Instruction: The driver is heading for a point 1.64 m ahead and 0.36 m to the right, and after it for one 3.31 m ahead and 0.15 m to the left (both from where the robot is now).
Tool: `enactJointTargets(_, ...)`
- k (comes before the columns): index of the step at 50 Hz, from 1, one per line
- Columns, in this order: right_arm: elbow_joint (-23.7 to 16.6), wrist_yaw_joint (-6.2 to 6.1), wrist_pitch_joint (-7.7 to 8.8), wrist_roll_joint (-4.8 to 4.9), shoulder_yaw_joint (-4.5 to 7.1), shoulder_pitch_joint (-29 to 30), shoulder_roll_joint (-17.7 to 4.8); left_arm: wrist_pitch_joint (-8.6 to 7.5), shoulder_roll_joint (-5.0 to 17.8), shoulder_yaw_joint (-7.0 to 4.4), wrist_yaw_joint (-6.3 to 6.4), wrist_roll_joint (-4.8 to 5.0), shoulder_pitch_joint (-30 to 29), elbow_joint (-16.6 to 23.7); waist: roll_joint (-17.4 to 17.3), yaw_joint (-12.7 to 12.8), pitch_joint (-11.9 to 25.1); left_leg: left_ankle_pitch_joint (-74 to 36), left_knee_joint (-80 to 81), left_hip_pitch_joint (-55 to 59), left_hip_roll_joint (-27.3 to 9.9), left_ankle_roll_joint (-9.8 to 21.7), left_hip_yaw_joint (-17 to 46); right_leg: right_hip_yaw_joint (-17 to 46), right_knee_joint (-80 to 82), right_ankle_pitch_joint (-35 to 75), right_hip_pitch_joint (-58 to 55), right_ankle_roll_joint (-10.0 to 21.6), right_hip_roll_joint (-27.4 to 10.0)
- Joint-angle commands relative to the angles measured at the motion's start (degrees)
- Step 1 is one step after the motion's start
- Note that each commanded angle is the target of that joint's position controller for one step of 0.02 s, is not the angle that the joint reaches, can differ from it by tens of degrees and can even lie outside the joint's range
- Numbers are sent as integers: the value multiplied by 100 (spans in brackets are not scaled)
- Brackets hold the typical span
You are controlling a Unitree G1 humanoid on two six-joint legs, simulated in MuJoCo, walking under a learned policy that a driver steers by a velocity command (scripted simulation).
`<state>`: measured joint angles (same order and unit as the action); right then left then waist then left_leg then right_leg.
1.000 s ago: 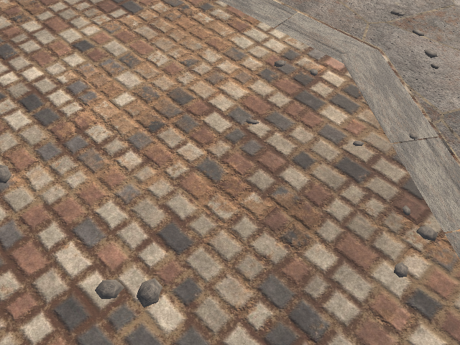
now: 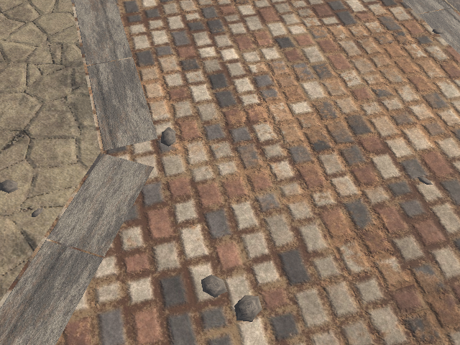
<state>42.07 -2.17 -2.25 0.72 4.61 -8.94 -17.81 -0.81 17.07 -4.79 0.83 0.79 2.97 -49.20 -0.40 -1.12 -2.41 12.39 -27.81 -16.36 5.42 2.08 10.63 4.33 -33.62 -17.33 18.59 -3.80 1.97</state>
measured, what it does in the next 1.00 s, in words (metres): steps on the spot, turning right: right foot, then left foot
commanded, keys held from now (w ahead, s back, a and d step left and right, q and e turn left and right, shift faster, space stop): no key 0.08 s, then e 0.84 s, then no key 0.08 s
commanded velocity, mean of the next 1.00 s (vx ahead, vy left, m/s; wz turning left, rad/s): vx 0.00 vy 0.00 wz -0.30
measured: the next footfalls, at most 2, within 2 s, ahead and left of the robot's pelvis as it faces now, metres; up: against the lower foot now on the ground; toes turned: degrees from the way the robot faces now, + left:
right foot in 0.04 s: +0.05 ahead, -0.13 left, +0.00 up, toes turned +5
left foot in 0.32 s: +0.02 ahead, +0.12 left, +0.00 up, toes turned -7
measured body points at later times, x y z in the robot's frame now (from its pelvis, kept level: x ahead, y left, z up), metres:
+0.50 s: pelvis -0.01 +0.00 +0.00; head +0.03 +0.00 +0.45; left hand +0.15 +0.28 -0.12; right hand +0.08 -0.30 -0.11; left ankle -0.02 +0.13 -0.74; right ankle -0.04 -0.12 -0.68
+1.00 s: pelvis -0.02 -0.05 +0.01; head +0.01 -0.09 +0.45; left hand +0.22 +0.17 -0.09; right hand +0.00 -0.38 -0.11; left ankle +0.08 +0.10 -0.69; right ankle -0.03 -0.13 -0.74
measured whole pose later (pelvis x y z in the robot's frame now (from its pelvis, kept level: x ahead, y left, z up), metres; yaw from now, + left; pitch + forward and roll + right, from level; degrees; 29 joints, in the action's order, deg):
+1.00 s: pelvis -0.02 -0.05 +0.01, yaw -24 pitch +1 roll +2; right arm 45.8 -2.8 -0.3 0.1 5.3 -6.0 -19.2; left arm 0.9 18.0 -3.4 1.2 0.5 8.7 -43.8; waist -1.2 0.9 -4.4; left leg 19.2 -49.3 -26.4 -0.4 -5.6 5.2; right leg 6.8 -23.9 -10.3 13.7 4.2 4.7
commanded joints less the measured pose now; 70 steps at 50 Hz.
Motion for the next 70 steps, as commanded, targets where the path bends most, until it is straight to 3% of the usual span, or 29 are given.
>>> enactJointTargets(1, -335, -51, -8, 39, 141, 108, -765, -128, 622, -130, -77, -48, 382, 176, -651, 248, 833, -1766, 69, 662, -1156, 582, 1352, -25, 1435, 1304, -793, 250, -238)
enactJointTargets(2, -333, -52, 4, -46, 66, -115, -531, -116, 957, -180, -59, -155, 424, 214, 190, 96, 955, -573, -696, 109, -678, 278, 842, 828, 1558, 2102, -1411, 576, -1143)
enactJointTargets(3, -416, -50, 51, -19, 61, -248, -454, -70, 1306, -226, -32, -269, 279, 209, 1417, -148, 663, 1789, -1394, -949, 256, -44, 47, 1944, 1579, 3269, -1546, 1509, -1980)
enactJointTargets(4, -360, -48, 96, -113, 162, -189, -871, -98, 951, -131, -29, -298, 230, 277, 1256, 35, 706, 2561, -2625, -1044, 33, -312, 46, 2378, 1643, 3210, -1242, 2151, -2507)
enactJointTargets(5, -244, -40, 102, -59, 249, -212, -1059, -128, 760, -57, -24, -248, 83, 319, 879, 14, 610, 2303, -3199, -998, -43, -397, 163, 2043, 1626, 2930, -1094, 2089, -2233)
enactJointTargets(8, -9, -48, 20, -154, 95, -275, -445, -155, 355, 143, -67, -70, -288, 214, 833, -169, 422, 1513, -2496, -633, -477, -716, -81, 1211, 1568, 2393, -948, 1495, -1433)
enactJointTargets(10, -48, -13, 98, -139, -2, 71, -218, -47, 692, 47, -60, -32, -77, 98, 996, 52, 341, 1370, -1348, -232, -443, -807, -626, 971, 1402, 2738, -955, 1385, -1070)
enactJointTargets(14, 106, -56, 162, 45, 95, 11, -489, 78, 1167, -97, -17, 64, 239, 81, 1119, 126, 467, 438, 309, 262, -181, -621, -846, 1526, 1231, 2845, -1309, 1454, -1116)
enactJointTargets(16, 179, -64, 174, -1, 154, -151, -669, 84, 1039, -69, 21, 118, 232, 131, 952, 51, 598, -427, 807, 1106, -406, -356, -698, 1562, 1098, 2576, -797, 1181, -998)
enactJointTargets(17, 174, -94, 162, -73, 204, -349, -861, 50, 865, -19, 24, 68, 201, 197, 537, -2, 796, -1199, 639, 1699, -935, -143, -395, 1336, 738, 2062, -256, 942, -800)
enactJointTargets(18, 276, -80, 119, -125, 310, -321, -1234, 25, 576, 29, 19, 93, 170, 326, -807, 192, 721, -1748, 587, 1685, -1432, 365, 111, 462, 189, 846, 344, 606, -138)
enactJointTargets(20, 95, -65, 144, -260, 210, -115, -827, 35, 849, -64, 1, 108, 161, 284, -1221, -49, 597, -2586, 960, 1664, -2536, 1249, 951, -63, -1631, -1652, 1040, 269, 66)
enactJointTargets(21, 32, -89, 186, -263, 149, 12, -718, 90, 954, -153, 7, 130, 260, 229, -955, 37, 514, -2940, 956, 1513, -2617, 1351, 862, -4, -2561, -1925, 1180, 196, -27)
enactJointTargets(23, 18, -100, 273, -92, 124, 341, -668, 242, 743, -139, 13, 107, 439, 195, -678, 235, 251, -2902, 854, 1407, -2334, 1060, 219, 69, -2690, -1419, 1365, 76, -269)
enactJointTargets(27, 153, -114, 223, -85, 182, 241, -862, 295, 506, -22, -121, 90, 97, 490, -859, 29, 313, -2807, 823, 1388, -2065, 963, -482, -430, -1677, -764, 897, -91, -355)
enactJointTargets(33, 244, -42, 198, 85, 234, 266, -1024, 392, 785, -141, -280, 70, 643, 543, -716, 292, 527, -2012, -89, 803, -2023, 482, -999, -952, 579, 611, -799, 418, -52)
enactJointTargets(34, 384, 11, 231, 5, 191, -135, -821, 399, 1050, -245, -209, 63, 863, 534, 39, 292, 648, -988, -1011, 162, -1684, 30, -1449, -305, 1043, 1789, -1620, 678, -314)
enactJointTargets(35, 66, 45, 241, -339, 26, -6, -356, 374, 1873, -408, -97, 19, 994, 664, 1947, 163, 717, 2495, -2840, -1618, -793, -639, -1791, 2160, 1156, 4145, -2472, 1674, -2034)
enactJointTargets(36, -88, 0, 258, -201, 84, 553, -553, 218, 1655, -302, -180, -201, 1158, 737, 1193, 596, 1116, 3034, -3861, -1823, -482, -630, -797, 2847, 1419, 3817, -2052, 2546, -2471)
enactJointTargets(37, -80, -23, 233, -42, 146, 596, -750, 81, 1513, -256, -207, -203, 879, 775, 750, 446, 783, 2626, -4178, -1940, -626, -549, -634, 2367, 1532, 3262, -1797, 2424, -2237)
enactJointTargets(39, 59, -108, 194, -56, 215, 470, -839, 4, 1193, -194, -118, 3, 389, 820, 475, 219, 400, 1664, -3807, -1984, -838, -492, -556, 1739, 1588, 2008, -1499, 1807, -1652)
enactJointTargets(50, 48, -38, 282, -52, 138, 382, -575, 123, 1091, -95, 77, -59, 433, 889, 797, 289, 468, 607, -1826, -1053, -638, -810, -557, 1669, 1639, 1091, -1059, 1707, -1157)
enactJointTargets(55, 193, 108, 376, -47, 14, 148, -411, 144, 605, 176, 8, -180, 283, 703, 735, 239, 516, 341, -595, 210, -794, -649, -791, 1397, 1428, 1321, -667, 1586, -1123)
enactJointTargets(57, 260, 160, 420, -103, -32, 51, -414, 102, 523, 252, -30, -178, 435, 526, 479, 84, 400, -843, 702, 924, -758, -468, -775, 1185, 1292, 1231, -486, 1248, -909)
enactJointTargets(59, 120, 128, 409, -129, 81, 253, -1207, 3, 757, 176, -42, -296, 974, 432, -480, 604, 440, -2615, 327, 1022, -1417, 24, 58, 539, 815, 458, -434, 763, -186)
enactJointTargets(63, 124, 208, 420, -39, 41, 302, -986, 134, 826, 84, 136, -151, 421, 523, -894, 308, 318, -1298, 658, 181, -1382, 376, 608, -11, 359, 510, -851, 539, 11)
enactJointTargets(66, 74, 150, 403, 15, 65, 210, -987, 177, 711, 34, 145, -134, 539, 568, -825, 281, 439, -1333, 461, 137, -1342, 449, 842, -86, 293, 514, -843, 590, -7)
enactJointTargets(68, 2, 91, 332, 75, 26, 251, -789, 137, 644, 6, 106, -127, 713, 586, -412, 364, 559, 261, 126, -253, -975, 341, 608, 83, 743, -657, -1081, 763, -186)
enactJointTargets(70, -244, 79, 329, 113, -52, 514, -527, 55, 970, -81, 75, -62, 1156, 513, 801, 559, 147, 1908, -1216, -1848, -237, -1, -365, 1851, 1993, -2221, -1743, 1543, -1441)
